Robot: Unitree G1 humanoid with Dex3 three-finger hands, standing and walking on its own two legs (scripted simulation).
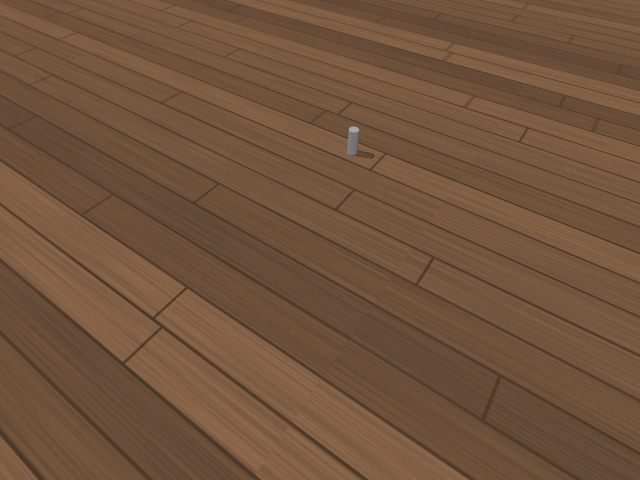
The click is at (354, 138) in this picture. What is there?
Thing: squat round
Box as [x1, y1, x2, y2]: [347, 127, 358, 154]
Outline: 350,127 348,132 347,152 349,154 355,154 357,147 358,128
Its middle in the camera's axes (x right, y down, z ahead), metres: +0.18 -0.50 +2.01
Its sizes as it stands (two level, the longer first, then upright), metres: 0.052 0.052 0.138
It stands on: the floor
